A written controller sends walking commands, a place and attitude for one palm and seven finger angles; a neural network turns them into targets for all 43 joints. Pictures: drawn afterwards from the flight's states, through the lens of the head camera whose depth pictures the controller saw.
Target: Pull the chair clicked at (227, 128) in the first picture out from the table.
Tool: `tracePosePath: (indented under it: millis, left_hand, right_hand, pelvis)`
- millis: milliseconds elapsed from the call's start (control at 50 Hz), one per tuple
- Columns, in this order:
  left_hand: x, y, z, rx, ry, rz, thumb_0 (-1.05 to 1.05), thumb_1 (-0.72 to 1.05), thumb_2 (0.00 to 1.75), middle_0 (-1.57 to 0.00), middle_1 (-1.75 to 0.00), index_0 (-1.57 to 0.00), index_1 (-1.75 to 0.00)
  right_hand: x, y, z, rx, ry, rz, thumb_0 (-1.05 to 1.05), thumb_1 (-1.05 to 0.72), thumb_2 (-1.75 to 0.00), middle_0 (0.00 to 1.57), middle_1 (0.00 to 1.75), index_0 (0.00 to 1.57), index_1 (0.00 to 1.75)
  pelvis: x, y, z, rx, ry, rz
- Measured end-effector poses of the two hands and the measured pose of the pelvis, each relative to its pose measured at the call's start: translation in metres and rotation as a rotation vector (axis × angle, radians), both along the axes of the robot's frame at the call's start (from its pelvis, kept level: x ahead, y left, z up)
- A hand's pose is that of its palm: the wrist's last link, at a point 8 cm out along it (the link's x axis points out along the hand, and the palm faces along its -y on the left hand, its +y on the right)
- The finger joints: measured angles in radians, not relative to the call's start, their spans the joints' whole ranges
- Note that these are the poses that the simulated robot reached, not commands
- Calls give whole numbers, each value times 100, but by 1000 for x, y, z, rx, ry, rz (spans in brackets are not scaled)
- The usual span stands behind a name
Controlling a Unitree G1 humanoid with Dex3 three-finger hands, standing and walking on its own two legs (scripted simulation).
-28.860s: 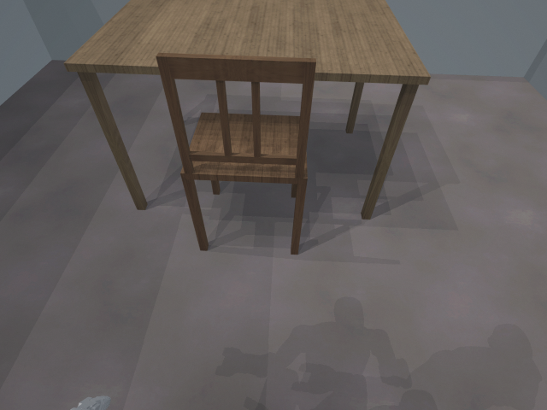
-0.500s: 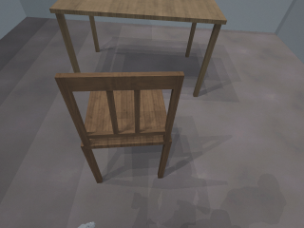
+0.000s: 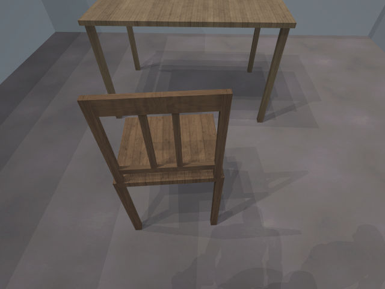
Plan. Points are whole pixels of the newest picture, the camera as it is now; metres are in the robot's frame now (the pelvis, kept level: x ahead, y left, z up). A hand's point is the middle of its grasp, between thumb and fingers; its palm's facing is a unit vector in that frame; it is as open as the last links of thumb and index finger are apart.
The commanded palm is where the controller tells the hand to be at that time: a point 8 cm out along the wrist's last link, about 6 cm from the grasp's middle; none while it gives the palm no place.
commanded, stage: let the arm hang, fingers relaxed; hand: left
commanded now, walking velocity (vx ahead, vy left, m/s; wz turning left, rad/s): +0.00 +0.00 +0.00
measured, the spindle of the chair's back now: (148, 142) +0.55 +0.18 -0.09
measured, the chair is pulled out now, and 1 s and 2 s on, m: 0.63 0.63 0.63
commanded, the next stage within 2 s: look to check the result in 0.34 s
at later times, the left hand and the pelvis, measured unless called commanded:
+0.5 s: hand out of the picture -0.02 +0.15 -0.18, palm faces +0.05 -0.99 -0.16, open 7.4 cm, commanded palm none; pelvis -0.01 -0.01 +0.00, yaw +0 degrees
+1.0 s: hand out of the picture -0.01 +0.15 -0.18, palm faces +0.06 -0.99 -0.16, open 7.3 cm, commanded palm none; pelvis +0.00 -0.01 +0.00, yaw +1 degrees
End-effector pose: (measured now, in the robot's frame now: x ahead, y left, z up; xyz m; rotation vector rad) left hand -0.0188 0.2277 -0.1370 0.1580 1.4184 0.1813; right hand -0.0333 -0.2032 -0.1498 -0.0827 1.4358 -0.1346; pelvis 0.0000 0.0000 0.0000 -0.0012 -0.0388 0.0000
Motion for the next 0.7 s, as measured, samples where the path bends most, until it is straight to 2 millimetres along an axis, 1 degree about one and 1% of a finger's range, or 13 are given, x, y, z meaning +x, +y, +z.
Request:
tracePosePath:
  millis: [120, 220, 320, 520, 700]
  left_hand:
    - [-6, -23, -7, -54, 6, 7, 0, 91, 90, -20, -30, -20, -30]
    - [-6, -34, -12, -80, 1, 9, 0, 91, 90, -20, -30, -20, -30]
    - [-7, -35, -13, -83, 0, 14, 1, 91, 90, -20, -30, -20, -30]
    - [-4, -26, -10, -54, -3, 16, 0, 91, 90, -20, -30, -20, -30]
    - [2, -25, -9, -50, -9, 18, 0, 91, 90, -20, -30, -20, -30]
  right_hand:
    - [-4, -1, 1, -5, 1, -6, 0, -91, -90, 20, 30, 20, 30]
    - [-7, -3, 3, -16, 3, -11, 0, -91, -90, 20, 30, 20, 30]
    - [-10, -3, 4, -21, 6, -18, 0, -91, -90, 20, 30, 20, 30]
    - [-14, 3, 3, -4, 22, -20, 0, -91, -90, 20, 30, 20, 30]
    - [-11, 2, 3, -5, 24, -20, 0, -91, -90, 20, 30, 20, 30]
  pelvis:
    - [-3, -3, -1, 1, 2, 0]
    - [-5, -5, -1, 0, 3, 1]
    - [-6, -6, -1, -2, 5, 2]
    - [-7, -6, -1, -1, 15, 5]
    - [-3, -7, -1, -1, 17, 7]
